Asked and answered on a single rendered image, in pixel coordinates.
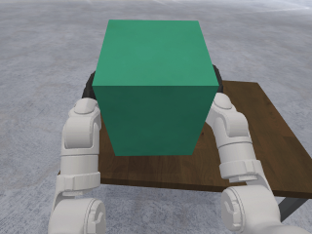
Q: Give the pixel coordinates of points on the right robot hand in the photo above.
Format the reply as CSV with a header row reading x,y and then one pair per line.
x,y
219,80

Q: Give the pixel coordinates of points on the left robot upper arm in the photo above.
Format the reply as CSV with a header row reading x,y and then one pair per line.
x,y
78,216

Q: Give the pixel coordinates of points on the robot right forearm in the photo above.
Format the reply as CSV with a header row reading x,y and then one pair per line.
x,y
234,143

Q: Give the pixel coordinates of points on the carton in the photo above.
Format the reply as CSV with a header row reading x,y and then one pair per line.
x,y
154,84

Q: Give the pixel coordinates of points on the right robot upper arm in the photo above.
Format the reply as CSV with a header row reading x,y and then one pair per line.
x,y
252,209

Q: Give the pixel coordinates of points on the left robot hand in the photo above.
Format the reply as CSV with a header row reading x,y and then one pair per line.
x,y
89,91

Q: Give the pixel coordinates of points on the robot left forearm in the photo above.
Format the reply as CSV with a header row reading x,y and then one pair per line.
x,y
79,150

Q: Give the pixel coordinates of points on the table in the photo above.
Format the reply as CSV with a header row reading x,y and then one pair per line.
x,y
286,164

